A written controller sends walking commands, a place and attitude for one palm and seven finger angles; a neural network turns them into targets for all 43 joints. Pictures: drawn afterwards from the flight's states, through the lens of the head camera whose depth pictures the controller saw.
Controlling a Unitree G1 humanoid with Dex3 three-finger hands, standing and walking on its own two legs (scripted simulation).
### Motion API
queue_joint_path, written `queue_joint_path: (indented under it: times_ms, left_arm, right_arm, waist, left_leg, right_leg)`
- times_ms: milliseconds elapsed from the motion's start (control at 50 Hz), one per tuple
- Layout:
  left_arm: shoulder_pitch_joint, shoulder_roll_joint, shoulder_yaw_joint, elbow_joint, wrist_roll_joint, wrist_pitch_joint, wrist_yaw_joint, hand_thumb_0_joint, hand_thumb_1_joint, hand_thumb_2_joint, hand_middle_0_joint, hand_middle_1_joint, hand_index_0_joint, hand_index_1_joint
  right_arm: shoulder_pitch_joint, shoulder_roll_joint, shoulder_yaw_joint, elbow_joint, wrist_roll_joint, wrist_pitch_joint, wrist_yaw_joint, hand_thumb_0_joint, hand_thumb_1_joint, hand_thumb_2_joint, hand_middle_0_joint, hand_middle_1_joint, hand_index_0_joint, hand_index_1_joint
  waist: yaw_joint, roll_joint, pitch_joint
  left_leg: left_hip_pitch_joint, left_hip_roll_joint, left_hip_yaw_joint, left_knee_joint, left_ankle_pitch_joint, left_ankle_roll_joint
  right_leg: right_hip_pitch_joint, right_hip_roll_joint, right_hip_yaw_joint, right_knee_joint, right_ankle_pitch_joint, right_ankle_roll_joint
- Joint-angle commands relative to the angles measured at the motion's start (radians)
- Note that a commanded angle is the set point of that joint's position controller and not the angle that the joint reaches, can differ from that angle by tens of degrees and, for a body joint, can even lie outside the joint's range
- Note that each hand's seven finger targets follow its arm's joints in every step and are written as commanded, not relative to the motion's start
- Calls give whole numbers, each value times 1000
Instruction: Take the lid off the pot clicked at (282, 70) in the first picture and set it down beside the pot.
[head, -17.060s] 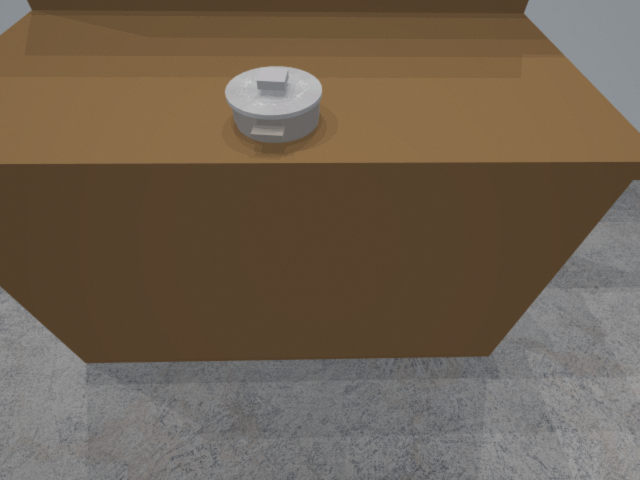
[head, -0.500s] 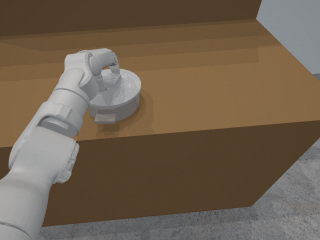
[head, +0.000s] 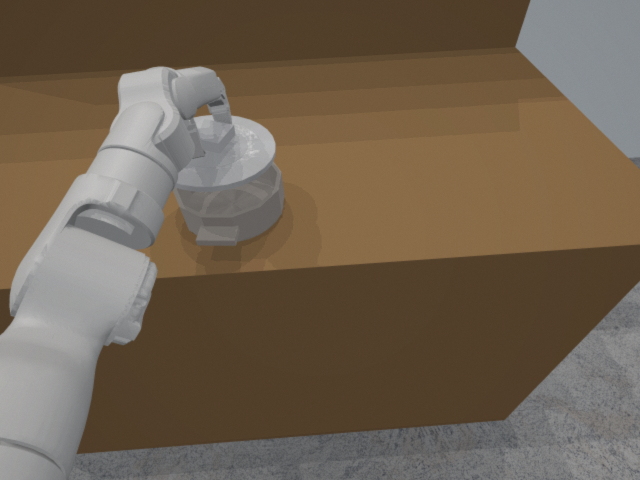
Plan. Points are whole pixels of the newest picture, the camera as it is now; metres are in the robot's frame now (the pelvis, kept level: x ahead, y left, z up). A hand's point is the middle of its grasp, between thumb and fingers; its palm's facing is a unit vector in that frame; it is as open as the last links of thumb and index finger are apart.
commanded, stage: lift the lid straight up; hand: left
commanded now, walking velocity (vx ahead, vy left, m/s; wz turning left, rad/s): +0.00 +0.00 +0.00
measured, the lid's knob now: (210, 135) +0.50 +0.14 +0.20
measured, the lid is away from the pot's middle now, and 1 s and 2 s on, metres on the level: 0.01 0.02 0.09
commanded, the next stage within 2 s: move the lid sideways beside the pot in 1.36 s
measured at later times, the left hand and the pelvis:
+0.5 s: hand (188, 102) +0.48 +0.14 +0.26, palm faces -0.30 -0.12 -0.95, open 8.1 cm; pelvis +0.01 +0.01 +0.00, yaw +0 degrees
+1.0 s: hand (183, 63) +0.48 +0.14 +0.30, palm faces -0.22 -0.12 -0.97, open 8.1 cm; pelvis +0.01 +0.00 +0.00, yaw +0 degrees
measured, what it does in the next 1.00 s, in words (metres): stands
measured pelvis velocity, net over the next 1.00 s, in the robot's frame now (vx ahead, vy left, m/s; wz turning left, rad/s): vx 0.01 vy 0.00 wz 0.01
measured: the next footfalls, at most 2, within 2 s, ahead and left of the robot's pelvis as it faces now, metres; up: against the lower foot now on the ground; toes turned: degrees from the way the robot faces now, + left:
none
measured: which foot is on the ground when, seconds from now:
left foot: down 0.00-1.00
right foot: down 0.00-1.00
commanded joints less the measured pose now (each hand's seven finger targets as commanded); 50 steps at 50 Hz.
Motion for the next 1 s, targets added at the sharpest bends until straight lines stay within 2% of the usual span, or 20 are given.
queue_joint_path:
  times_ms: [0, 40, 120, 140, 180, 220, 300, 360, 420, 480, 520, 540, 640, 660, 720, 740, 800, 820, 880, 980]
  left_arm:
    - [-715, 237, 80, -183, 38, -8, 46, 0, 706, 976, -1098, -1212, -640, -1069]
    - [-757, 244, 82, -213, 45, -23, 49, 0, 706, 976, -1098, -1212, -640, -1069]
    - [-694, 166, 40, -178, 33, -13, 44, 0, 707, 976, -1098, -1212, -640, -1069]
    - [-699, 238, 96, -155, 54, -9, 45, 0, 707, 976, -1098, -1212, -640, -1069]
    - [-716, 255, 106, -142, 55, -7, 41, 0, 707, 976, -1098, -1212, -640, -1069]
    - [-719, 228, 86, -156, 38, -6, 42, 0, 707, 976, -1098, -1212, -640, -1069]
    - [-750, 288, 115, -123, 68, -2, 39, 0, 707, 976, -1098, -1212, -640, -1069]
    - [-767, 224, 71, -178, 61, -8, 34, 0, 707, 976, -1098, -1212, -640, -1069]
    - [-707, 196, 60, -134, 42, 12, 26, 0, 707, 976, -1098, -1212, -640, -1069]
    - [-765, 237, 85, -136, 61, 12, 22, 0, 707, 976, -1098, -1212, -640, -1069]
    - [-788, 216, 71, -212, 42, 11, 24, 0, 707, 976, -1098, -1212, -640, -1069]
    - [-812, 274, 114, -215, 64, 8, 27, 0, 707, 976, -1098, -1212, -640, -1069]
    - [-786, 269, 110, -173, 76, 25, 22, 0, 707, 976, -1098, -1212, -640, -1069]
    - [-778, 223, 76, -125, 76, 33, 17, 0, 707, 976, -1098, -1212, -640, -1069]
    - [-760, 250, 93, -94, 64, 47, 17, 0, 707, 976, -1098, -1212, -640, -1069]
    - [-835, 268, 93, -158, 80, 39, 16, 0, 707, 976, -1098, -1212, -640, -1069]
    - [-865, 214, 58, -129, 77, 44, 13, 0, 707, 976, -1098, -1212, -640, -1069]
    - [-866, 189, 44, -156, 55, 41, 15, 0, 707, 976, -1098, -1212, -640, -1069]
    - [-919, 215, 59, -232, 77, 29, 14, 0, 707, 976, -1098, -1212, -640, -1069]
    - [-851, 269, 100, -102, 90, 56, 1, 0, 707, 976, -1098, -1212, -640, -1069]
  right_arm:
    - [-20, -136, -37, -95, 2, -40, -15, 0, -900, -900, 200, 300, 200, 300]
    - [-11, -135, -38, -94, -4, -48, -16, 0, -900, -900, 200, 300, 200, 300]
    - [6, -139, -49, -87, -1, -50, -8, 0, -900, -900, 200, 300, 200, 300]
    - [15, -143, -47, -81, -7, -48, -7, 0, -900, -900, 200, 300, 200, 300]
    - [8, -142, -43, -85, -2, -44, -7, 0, -900, -900, 200, 300, 200, 300]
    - [11, -146, -47, -87, -3, -46, -7, 0, -900, -900, 200, 300, 200, 300]
    - [19, -146, -43, -84, -1, -46, -9, 0, -900, -900, 200, 300, 200, 300]
    - [16, -141, -47, -97, -1, -58, -3, 0, -900, -900, 200, 300, 200, 300]
    - [33, -151, -53, -86, -1, -54, 0, 0, -900, -900, 200, 300, 200, 300]
    - [29, -146, -47, -85, -3, -57, 0, 0, -900, -900, 200, 300, 200, 300]
    - [24, -150, -50, -96, -2, -64, 1, 0, -900, -900, 200, 300, 200, 300]
    - [36, -148, -49, -93, -8, -66, 1, 0, -900, -900, 200, 300, 200, 300]
    - [28, -144, -46, -96, -4, -62, 6, 0, -900, -900, 200, 300, 200, 300]
    - [20, -142, -44, -92, 0, -58, 5, 0, -900, -900, 200, 300, 200, 300]
    - [25, -157, -45, -87, -1, -48, 3, 0, -900, -900, 200, 300, 200, 300]
    - [23, -150, -41, -94, 1, -50, 6, 0, -900, -900, 200, 300, 200, 300]
    - [13, -143, -39, -91, 4, -56, 3, 0, -900, -900, 200, 300, 200, 300]
    - [12, -148, -42, -91, 6, -60, 2, 0, -900, -900, 200, 300, 200, 300]
    - [10, -140, -43, -97, 0, -80, 9, 0, -900, -900, 200, 300, 200, 300]
    - [11, -146, -36, -83, 1, -62, 8, 0, -900, -900, 200, 300, 200, 300]
  waist:
    - [-26, -96, -323]
    - [-27, -66, -384]
    - [-26, -21, -375]
    - [-21, -59, -386]
    - [-19, -94, -380]
    - [-16, -55, -389]
    - [-19, -105, -377]
    - [-20, -53, -406]
    - [-24, -59, -357]
    - [-24, -105, -365]
    - [-18, -44, -408]
    - [-14, -69, -441]
    - [-8, -88, -415]
    - [-17, -100, -364]
    - [-15, -98, -333]
    - [-19, -102, -371]
    - [-32, -91, -347]
    - [-31, -60, -364]
    - [-22, -33, -460]
    - [-14, -133, -360]
  left_leg:
    - [313, -29, -30, -3, 191, 36]
    - [344, -27, -38, 8, 236, 33]
    - [365, -16, -41, 20, 302, 25]
    - [350, -17, -42, 13, 289, 26]
    - [325, -20, -38, 7, 260, 29]
    - [337, -17, -36, 10, 298, 27]
    - [313, -19, -32, 4, 276, 33]
    - [364, -13, -43, 19, 363, 31]
    - [352, -8, -42, 14, 367, 28]
    - [340, -15, -44, 8, 328, 34]
    - [380, -13, -44, 17, 393, 31]
    - [383, -13, -50, 19, 403, 31]
    - [358, -13, -42, 17, 414, 30]
    - [336, -14, -37, 12, 374, 32]
    - [307, -17, -30, -1, 321, 30]
    - [324, -18, -35, -8, 324, 31]
    - [335, -17, -38, -8, 295, 33]
    - [357, -13, -41, -4, 332, 29]
    - [417, -10, -57, 18, 417, 29]
    - [310, -22, -33, -5, 317, 37]
  right_leg:
    - [-73, 72, -12, -55, 289, -37]
    - [-61, 74, -10, -47, 315, -42]
    - [-81, 75, -22, -47, 322, -47]
    - [-65, 77, -18, -47, 317, -45]
    - [-50, 73, -18, -41, 320, -42]
    - [-48, 71, -21, -43, 338, -46]
    - [-38, 71, -13, -45, 338, -39]
    - [-57, 73, -12, -40, 349, -42]
    - [-69, 73, -21, -55, 342, -43]
    - [-62, 74, -17, -50, 331, -39]
    - [-51, 71, -15, -50, 366, -43]
    - [-38, 73, -10, -46, 363, -39]
    - [-29, 70, -10, -44, 376, -40]
    - [-53, 70, -17, -49, 352, -39]
    - [-42, 64, -18, -61, 345, -43]
    - [-30, 66, -11, -59, 344, -39]
    - [-65, 67, -13, -64, 311, -39]
    - [-60, 66, -16, -67, 324, -43]
    - [-55, 70, -7, -47, 346, -42]
    - [-23, 62, -9, -61, 354, -38]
